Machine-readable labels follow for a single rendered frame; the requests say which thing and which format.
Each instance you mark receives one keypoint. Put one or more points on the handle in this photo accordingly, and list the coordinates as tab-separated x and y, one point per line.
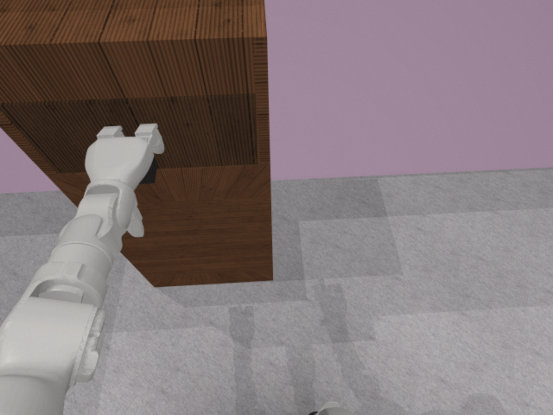
151	174

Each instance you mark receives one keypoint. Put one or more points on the left robot forearm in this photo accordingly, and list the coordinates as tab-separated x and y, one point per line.
82	259

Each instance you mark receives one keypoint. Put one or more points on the left robot hand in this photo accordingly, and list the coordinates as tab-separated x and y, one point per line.
124	159

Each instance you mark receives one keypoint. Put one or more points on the robot left upper arm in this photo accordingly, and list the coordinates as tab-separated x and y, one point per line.
51	345

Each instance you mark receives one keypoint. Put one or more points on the drawer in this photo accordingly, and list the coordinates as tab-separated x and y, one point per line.
197	131

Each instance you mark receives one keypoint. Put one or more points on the cabinet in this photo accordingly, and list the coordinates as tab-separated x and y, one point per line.
202	225

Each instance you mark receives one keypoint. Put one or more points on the robot right shin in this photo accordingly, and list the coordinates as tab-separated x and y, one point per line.
329	405

